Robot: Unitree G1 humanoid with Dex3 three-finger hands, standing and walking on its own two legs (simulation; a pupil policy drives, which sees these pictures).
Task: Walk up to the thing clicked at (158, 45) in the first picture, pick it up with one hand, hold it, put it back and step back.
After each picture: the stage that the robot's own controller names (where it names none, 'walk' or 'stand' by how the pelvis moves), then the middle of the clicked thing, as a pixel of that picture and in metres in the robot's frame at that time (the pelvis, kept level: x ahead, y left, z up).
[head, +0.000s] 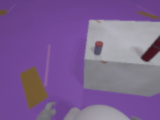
stand; (155, 48) +0.56 -0.42 +0.08
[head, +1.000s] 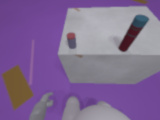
sink last; (130, 36) +0.56 -0.21 +0.12
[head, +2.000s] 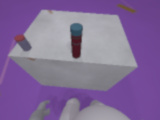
rise first; (76, 43) +0.45 +0.16 +0.12
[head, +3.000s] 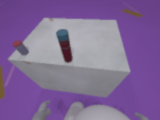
stand; (65, 48) +0.43 +0.23 +0.12
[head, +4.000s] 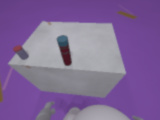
stand; (65, 52) +0.43 +0.23 +0.08
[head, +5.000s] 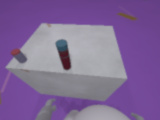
stand; (64, 56) +0.40 +0.22 +0.08
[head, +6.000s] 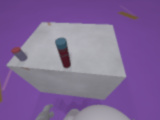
stand; (64, 55) +0.41 +0.23 +0.08
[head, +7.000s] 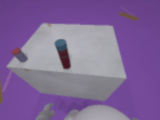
stand; (64, 56) +0.40 +0.23 +0.08
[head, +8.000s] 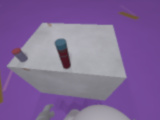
stand; (64, 55) +0.40 +0.23 +0.08
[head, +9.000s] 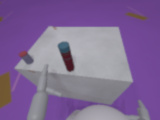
rise first; (67, 58) +0.38 +0.22 +0.08
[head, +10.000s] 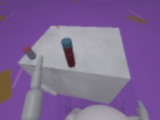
go down; (69, 54) +0.42 +0.23 +0.08
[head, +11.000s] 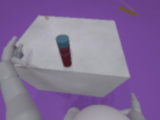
go down; (65, 53) +0.41 +0.19 +0.09
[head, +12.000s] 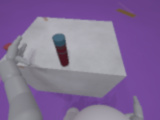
go down; (62, 52) +0.42 +0.22 +0.10
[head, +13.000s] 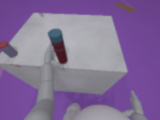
close in; (59, 49) +0.41 +0.22 +0.12
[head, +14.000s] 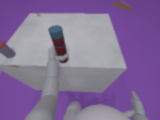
lift; (60, 47) +0.43 +0.21 +0.13
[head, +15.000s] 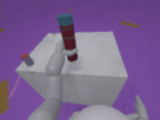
lift; (69, 40) +0.36 +0.15 +0.29
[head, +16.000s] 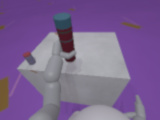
hold; (67, 42) +0.33 +0.16 +0.30
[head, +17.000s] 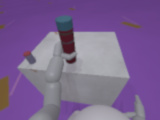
hold; (68, 43) +0.33 +0.16 +0.28
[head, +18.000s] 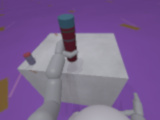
crouch; (69, 41) +0.34 +0.15 +0.29
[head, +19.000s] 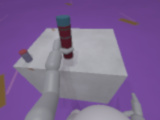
crouch; (66, 40) +0.41 +0.19 +0.25
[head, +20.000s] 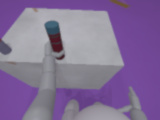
lower; (56, 43) +0.45 +0.23 +0.13
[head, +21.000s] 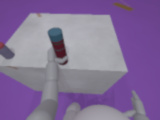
lower; (59, 49) +0.41 +0.21 +0.13
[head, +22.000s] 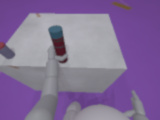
lower; (59, 47) +0.43 +0.21 +0.13
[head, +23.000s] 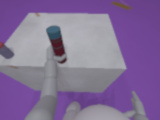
lower; (58, 47) +0.42 +0.22 +0.13
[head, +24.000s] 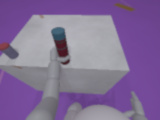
loosen; (62, 48) +0.42 +0.21 +0.13
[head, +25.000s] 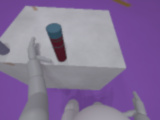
withdraw; (58, 46) +0.42 +0.21 +0.13
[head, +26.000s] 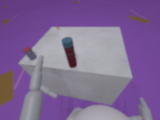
sink last; (70, 54) +0.42 +0.22 +0.11
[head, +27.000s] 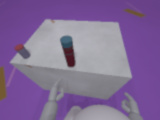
stand; (69, 53) +0.40 +0.20 +0.09
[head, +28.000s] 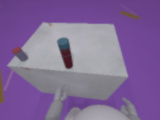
stand; (66, 55) +0.40 +0.21 +0.09
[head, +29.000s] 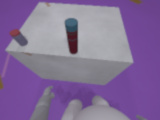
walk; (72, 39) +0.49 +0.15 +0.10
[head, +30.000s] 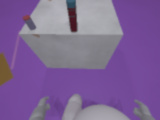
walk; (72, 17) +0.73 +0.23 +0.11
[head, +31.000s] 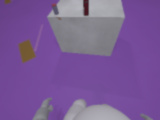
walk; (86, 3) +1.13 +0.18 +0.10
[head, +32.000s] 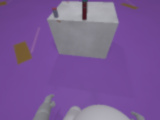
stand; (84, 9) +1.18 +0.17 +0.09
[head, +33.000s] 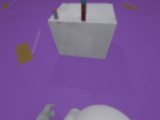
stand; (83, 10) +1.19 +0.18 +0.08
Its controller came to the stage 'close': yes
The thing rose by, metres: 0.21
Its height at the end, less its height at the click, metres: +0.00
